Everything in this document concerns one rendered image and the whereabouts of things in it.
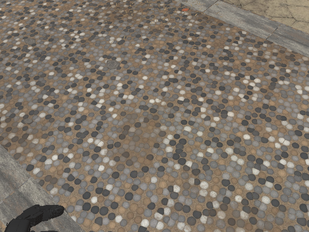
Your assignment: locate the left robot hand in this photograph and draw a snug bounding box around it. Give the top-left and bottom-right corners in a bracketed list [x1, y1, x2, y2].
[4, 204, 65, 232]

